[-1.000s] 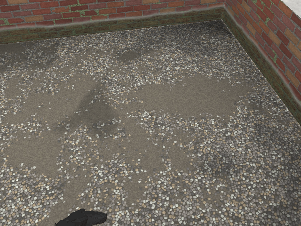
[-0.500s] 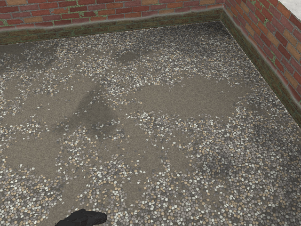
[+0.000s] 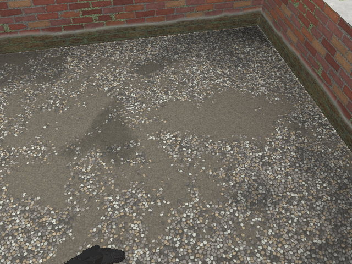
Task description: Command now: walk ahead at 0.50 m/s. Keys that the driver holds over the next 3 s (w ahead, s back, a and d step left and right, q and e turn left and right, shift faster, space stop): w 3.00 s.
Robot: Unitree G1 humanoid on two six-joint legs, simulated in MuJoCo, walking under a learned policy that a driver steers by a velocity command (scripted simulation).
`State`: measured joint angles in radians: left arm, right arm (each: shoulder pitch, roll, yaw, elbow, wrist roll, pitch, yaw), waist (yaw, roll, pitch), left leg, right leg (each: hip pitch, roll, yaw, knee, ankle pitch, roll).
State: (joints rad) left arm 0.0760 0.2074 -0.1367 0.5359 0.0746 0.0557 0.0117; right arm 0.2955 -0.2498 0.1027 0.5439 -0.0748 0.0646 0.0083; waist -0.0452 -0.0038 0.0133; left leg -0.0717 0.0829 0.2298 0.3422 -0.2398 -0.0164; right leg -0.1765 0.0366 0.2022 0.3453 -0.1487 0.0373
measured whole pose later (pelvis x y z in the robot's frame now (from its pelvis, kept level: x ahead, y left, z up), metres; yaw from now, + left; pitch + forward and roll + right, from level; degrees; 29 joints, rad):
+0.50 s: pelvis +0.00 +0.00 +0.00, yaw +0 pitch -1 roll +0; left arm 0.08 0.21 -0.14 0.54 0.08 0.06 0.01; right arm 0.30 -0.25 0.11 0.54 -0.08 0.06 0.01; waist -0.05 0.00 0.01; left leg -0.07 0.08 0.21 0.33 -0.23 -0.02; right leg -0.17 0.04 0.19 0.33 -0.14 0.03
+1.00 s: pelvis +0.00 +0.00 +0.00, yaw +0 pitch -1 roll +0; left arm 0.08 0.21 -0.14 0.54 0.08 0.06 0.01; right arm 0.30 -0.26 0.11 0.54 -0.08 0.06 0.01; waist -0.05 0.00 0.00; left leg -0.07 0.08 0.20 0.32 -0.23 -0.02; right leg -0.17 0.04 0.19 0.32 -0.14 0.03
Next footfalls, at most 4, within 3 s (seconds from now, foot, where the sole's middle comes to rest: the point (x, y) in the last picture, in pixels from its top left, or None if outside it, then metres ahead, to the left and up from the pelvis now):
none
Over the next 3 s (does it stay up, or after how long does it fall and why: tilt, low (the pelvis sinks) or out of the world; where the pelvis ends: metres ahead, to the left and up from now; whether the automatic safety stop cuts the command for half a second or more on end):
stays up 0.00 0.00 0.00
